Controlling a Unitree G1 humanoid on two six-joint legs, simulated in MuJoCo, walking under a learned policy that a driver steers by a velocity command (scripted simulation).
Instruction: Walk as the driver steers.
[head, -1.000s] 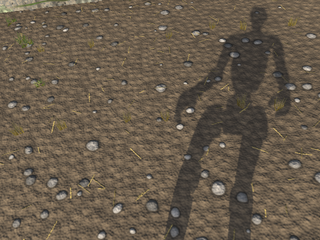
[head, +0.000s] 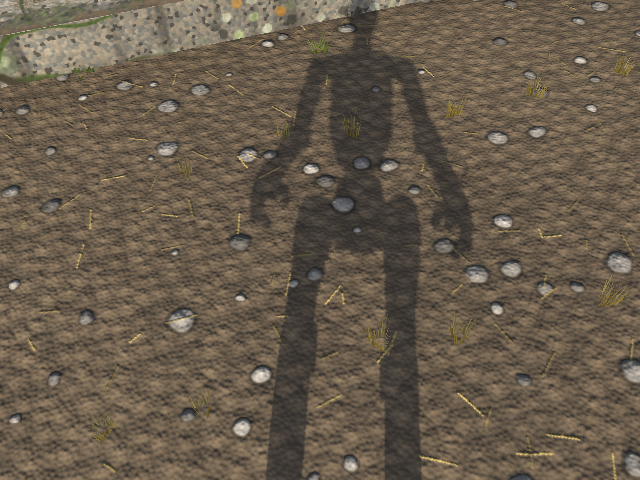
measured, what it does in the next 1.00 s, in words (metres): walks ahead, turning left: left foot, then right foot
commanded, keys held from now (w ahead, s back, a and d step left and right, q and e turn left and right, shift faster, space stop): w+q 0.06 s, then q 0.70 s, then w+q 0.24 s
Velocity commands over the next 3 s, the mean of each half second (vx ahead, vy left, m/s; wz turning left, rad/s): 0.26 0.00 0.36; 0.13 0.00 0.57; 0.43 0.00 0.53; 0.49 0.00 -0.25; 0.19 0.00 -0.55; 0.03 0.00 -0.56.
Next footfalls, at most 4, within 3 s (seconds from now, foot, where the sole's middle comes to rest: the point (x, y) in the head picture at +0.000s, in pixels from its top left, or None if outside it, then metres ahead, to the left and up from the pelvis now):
0.32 left None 0.33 0.14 -0.78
0.80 right None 0.38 -0.07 -0.78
1.28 left None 0.36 0.27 -0.78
1.78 right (173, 353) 0.75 0.39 -0.78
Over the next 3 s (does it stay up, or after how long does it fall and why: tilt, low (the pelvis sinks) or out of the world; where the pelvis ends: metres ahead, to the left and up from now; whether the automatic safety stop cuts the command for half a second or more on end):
stays up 0.81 0.52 0.00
